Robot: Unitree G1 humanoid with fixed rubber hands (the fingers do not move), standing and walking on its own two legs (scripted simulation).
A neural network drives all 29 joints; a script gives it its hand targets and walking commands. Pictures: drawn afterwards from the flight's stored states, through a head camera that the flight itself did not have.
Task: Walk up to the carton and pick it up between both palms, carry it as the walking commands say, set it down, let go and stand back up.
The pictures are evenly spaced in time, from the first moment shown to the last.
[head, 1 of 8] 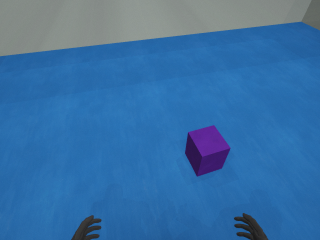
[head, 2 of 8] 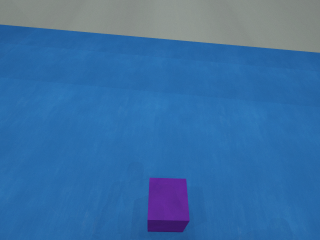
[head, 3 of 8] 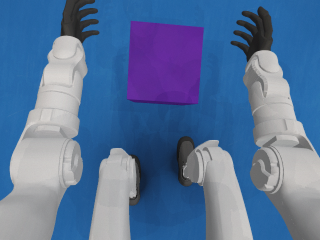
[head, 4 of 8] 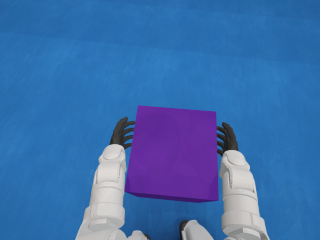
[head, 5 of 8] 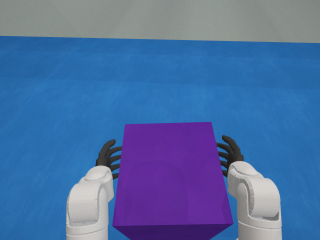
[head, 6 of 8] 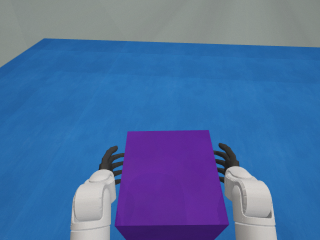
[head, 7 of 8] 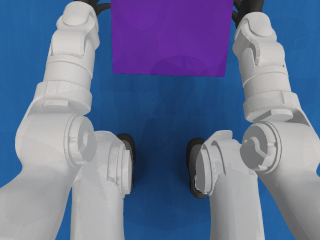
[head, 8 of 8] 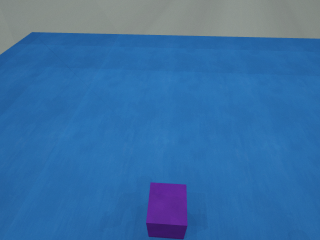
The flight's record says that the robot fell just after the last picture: no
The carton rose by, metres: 0.66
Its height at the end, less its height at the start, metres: +0.00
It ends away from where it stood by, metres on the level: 1.16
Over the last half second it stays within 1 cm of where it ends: yes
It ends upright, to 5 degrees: yes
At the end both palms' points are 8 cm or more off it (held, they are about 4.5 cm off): yes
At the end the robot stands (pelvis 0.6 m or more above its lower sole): yes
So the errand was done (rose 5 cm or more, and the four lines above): yes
